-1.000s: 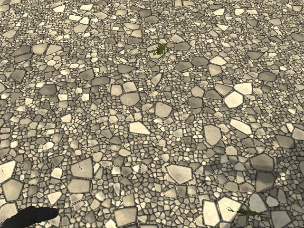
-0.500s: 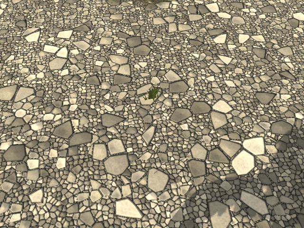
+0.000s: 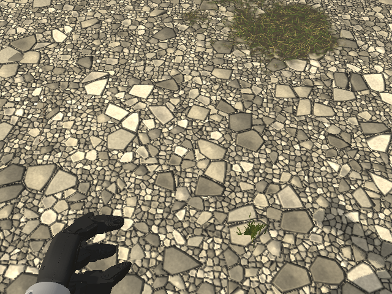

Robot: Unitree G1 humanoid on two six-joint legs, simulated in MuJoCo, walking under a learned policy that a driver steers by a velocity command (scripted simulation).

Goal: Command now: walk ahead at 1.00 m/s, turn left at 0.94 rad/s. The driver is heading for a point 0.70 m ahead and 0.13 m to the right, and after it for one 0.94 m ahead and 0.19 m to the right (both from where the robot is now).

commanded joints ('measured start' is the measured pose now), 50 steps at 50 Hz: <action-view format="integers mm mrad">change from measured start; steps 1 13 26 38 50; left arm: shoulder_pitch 628 399 397 615 350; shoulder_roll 290 172 71 180 175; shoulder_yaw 133 144 122 168 161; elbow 86 218 191 223 141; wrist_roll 20 -20 -8 14 -17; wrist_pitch -15 -25 53 63 69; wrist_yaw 56 2 -40 -35 8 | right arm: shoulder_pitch -165 -475 -187 -267 -223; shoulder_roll -89 5 -40 -91 -21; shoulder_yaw -16 101 34 7 52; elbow -115 -313 -155 -112 -211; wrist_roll -17 -52 -41 13 -35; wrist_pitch -37 -13 -35 -32 88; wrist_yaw -4 70 -19 -21 -49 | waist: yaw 372 111 135 379 134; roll -78 -69 130 -33 55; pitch -394 43 13 -168 -179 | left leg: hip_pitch -482 -539 -174 -497 -633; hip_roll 82 205 478 257 254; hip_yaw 26 308 47 534 281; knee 730 296 -201 768 711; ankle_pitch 458 337 165 406 178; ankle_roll -19 -145 -25 -177 -205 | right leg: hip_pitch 948 173 -209 728 345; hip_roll -227 -93 -83 83 -75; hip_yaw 210 187 6 -90 238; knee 53 -397 800 80 -100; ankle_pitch -459 -120 -255 247 724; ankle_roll -55 -198 -81 -207 -224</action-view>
